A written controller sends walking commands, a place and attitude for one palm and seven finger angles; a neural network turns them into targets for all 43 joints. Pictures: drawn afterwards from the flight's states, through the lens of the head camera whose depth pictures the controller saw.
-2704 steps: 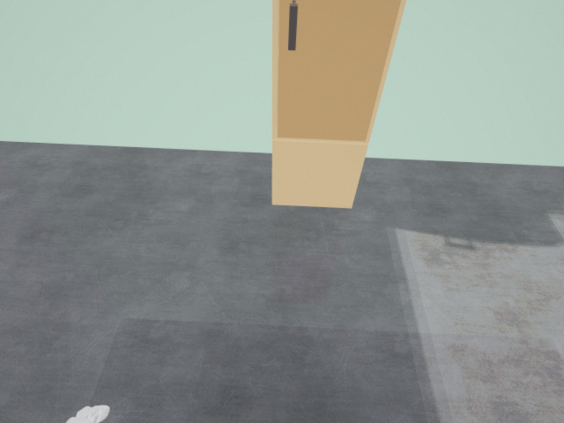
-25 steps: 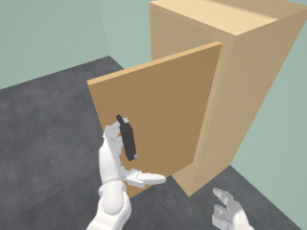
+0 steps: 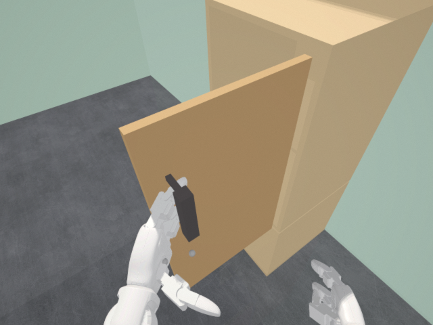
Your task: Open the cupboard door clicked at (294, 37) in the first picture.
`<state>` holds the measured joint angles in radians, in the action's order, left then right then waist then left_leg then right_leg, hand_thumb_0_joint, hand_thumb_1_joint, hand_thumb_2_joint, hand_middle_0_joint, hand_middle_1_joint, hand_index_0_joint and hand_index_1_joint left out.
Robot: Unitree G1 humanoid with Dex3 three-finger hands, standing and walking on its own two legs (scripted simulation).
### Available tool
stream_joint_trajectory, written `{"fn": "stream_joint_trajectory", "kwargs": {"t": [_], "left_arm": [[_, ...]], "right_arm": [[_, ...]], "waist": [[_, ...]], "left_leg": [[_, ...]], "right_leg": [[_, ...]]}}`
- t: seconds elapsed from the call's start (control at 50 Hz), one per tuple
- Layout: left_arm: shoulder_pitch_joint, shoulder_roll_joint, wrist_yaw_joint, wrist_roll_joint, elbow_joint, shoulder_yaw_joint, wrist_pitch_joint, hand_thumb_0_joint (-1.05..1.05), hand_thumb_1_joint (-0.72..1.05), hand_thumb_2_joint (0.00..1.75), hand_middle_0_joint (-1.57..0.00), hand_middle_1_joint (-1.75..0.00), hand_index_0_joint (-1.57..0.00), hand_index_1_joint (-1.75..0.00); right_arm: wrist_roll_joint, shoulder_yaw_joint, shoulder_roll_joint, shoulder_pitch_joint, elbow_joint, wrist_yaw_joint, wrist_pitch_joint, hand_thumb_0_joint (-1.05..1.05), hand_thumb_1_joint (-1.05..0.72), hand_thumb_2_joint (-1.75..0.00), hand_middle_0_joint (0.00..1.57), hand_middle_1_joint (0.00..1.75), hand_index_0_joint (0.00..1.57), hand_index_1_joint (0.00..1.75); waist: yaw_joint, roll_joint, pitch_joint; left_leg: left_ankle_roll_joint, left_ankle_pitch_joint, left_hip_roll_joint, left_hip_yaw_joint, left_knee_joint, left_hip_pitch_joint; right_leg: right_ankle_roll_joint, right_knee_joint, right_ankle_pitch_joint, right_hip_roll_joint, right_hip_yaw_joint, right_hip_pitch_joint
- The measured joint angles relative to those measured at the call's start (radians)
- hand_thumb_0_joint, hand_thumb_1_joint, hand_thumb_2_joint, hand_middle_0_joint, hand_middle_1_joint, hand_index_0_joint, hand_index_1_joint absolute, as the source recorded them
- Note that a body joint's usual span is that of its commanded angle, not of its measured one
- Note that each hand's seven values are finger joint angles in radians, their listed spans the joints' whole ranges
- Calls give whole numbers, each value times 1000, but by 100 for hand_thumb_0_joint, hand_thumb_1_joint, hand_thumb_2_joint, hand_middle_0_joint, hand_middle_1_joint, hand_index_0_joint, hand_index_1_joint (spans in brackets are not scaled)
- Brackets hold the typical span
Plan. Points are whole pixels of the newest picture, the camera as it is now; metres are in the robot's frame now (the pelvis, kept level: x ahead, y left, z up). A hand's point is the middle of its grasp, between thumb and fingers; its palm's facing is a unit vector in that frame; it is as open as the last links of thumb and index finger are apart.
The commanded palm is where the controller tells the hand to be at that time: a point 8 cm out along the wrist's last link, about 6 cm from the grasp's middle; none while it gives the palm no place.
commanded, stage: slide the hand sideways off the handle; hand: left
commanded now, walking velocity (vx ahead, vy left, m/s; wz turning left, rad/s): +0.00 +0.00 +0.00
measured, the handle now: (181, 207) +0.29 +0.08 +0.11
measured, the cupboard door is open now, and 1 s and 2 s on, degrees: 90 90 90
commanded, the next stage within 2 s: draw the hand back to the body in 0.84 s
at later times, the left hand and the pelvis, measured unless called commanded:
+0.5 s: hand (157, 274) +0.17 +0.10 +0.11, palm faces -0.04 -1.00 -0.02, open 16.3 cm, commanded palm +0.13 +0.15 +0.11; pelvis +0.02 +0.01 -0.01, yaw +0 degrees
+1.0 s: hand (130, 292) +0.15 +0.13 +0.11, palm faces -0.03 -1.00 -0.04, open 16.3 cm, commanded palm +0.11 +0.19 +0.12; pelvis +0.01 +0.01 -0.02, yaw +1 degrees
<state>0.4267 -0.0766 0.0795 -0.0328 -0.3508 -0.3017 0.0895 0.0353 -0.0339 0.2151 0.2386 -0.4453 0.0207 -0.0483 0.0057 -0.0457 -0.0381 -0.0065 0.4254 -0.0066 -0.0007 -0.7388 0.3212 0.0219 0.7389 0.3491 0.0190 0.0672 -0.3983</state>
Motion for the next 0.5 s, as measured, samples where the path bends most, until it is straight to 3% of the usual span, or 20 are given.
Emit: {"fn": "stream_joint_trajectory", "kwargs": {"t": [0.5], "left_arm": [[320,-62,-87,-41,-225,111,58,-1,-50,30,-17,-31,-17,-31]], "right_arm": [[8,8,-3,46,55,-12,-44,1,-91,-90,20,30,20,30]], "waist": [[1,-5,-54]], "left_leg": [[-6,71,7,3,-104,97]], "right_leg": [[-8,89,58,-5,-3,-94]]}}
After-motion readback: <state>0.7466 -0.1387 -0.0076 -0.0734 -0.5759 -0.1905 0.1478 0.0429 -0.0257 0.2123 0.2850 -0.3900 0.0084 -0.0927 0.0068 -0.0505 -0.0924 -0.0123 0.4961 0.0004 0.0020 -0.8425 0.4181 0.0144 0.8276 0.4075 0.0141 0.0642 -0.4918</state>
